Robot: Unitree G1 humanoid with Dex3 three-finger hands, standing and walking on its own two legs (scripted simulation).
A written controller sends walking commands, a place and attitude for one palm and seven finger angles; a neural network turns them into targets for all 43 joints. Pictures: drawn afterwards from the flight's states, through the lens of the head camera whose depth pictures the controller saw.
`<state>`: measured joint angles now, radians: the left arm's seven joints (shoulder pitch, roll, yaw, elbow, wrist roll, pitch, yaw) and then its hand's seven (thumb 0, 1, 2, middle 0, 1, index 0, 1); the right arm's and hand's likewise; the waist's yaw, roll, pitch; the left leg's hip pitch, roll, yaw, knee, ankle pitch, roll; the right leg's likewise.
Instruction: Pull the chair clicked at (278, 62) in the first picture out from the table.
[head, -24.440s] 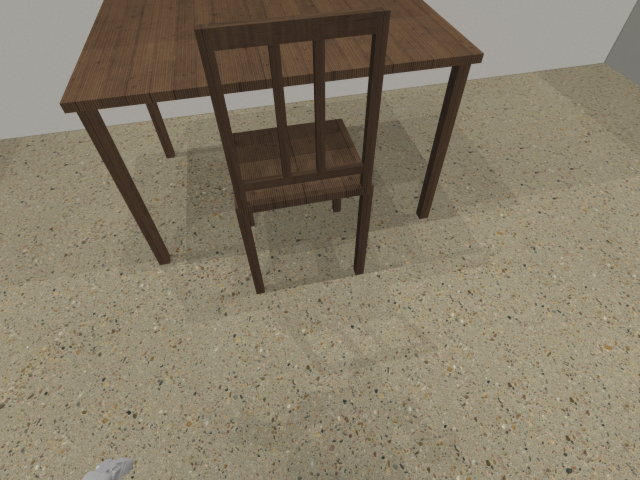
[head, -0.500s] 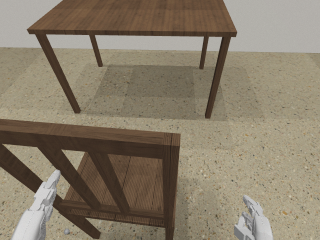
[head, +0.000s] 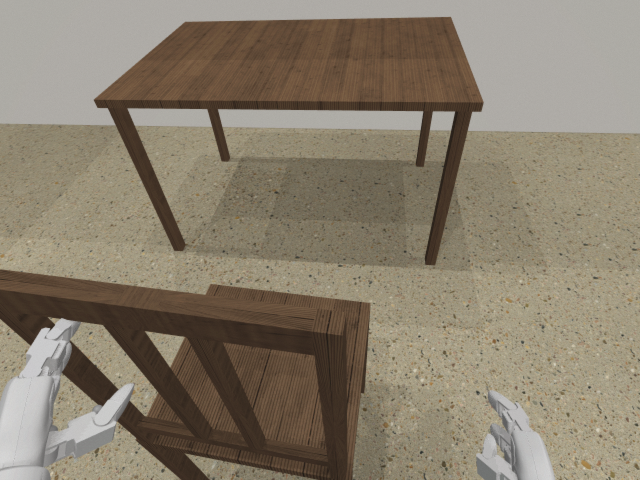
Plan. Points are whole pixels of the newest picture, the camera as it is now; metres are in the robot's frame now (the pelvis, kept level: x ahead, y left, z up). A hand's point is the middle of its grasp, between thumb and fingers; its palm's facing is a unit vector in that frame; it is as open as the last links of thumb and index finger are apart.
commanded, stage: draw the hand back to the body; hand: left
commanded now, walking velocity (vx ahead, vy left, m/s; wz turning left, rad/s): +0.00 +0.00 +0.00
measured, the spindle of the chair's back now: (170, 388) +0.23 +0.26 -0.05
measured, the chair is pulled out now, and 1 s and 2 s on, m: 0.69 0.68 0.72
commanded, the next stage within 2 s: step back with the hand held close in 0.48 s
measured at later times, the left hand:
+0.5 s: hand (92, 395) +0.16 +0.27 +0.09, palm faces +0.42 -0.77 -0.49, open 7.0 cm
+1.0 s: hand (80, 414) +0.14 +0.27 +0.09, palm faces +0.26 -0.81 -0.53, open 7.1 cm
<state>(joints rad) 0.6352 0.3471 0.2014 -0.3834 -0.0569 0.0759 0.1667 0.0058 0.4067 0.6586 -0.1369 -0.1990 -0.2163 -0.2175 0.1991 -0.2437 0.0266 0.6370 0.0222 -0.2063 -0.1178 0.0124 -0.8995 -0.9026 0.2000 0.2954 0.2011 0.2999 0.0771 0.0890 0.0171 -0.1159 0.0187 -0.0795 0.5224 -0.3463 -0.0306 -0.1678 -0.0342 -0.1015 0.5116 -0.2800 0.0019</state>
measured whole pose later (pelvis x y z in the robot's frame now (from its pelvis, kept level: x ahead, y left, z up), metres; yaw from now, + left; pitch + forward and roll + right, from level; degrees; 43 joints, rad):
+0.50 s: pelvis +0.01 -0.01 +0.00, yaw +0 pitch -4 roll +0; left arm 0.55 0.36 0.23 -0.36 -0.06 0.14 0.17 0.02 0.88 0.89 -0.20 -0.30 -0.32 -0.33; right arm 0.17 -0.25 0.05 0.69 0.01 -0.26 -0.10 0.01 -0.90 -0.90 0.20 0.30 0.20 0.30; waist 0.10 0.09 0.04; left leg -0.08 0.02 -0.09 0.49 -0.34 -0.04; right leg -0.15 -0.04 -0.11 0.51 -0.29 0.00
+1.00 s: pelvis -0.04 +0.00 +0.00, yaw +0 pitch -1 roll -1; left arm 0.62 0.46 0.31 -0.51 -0.09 0.08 0.15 0.02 0.89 0.89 -0.21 -0.30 -0.29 -0.32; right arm 0.14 -0.22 0.01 0.57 0.04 -0.08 -0.11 0.01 -0.90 -0.90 0.20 0.30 0.20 0.30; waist 0.03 0.01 0.14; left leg -0.24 0.01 -0.08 0.52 -0.27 -0.03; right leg -0.28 -0.04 -0.10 0.49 -0.19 0.00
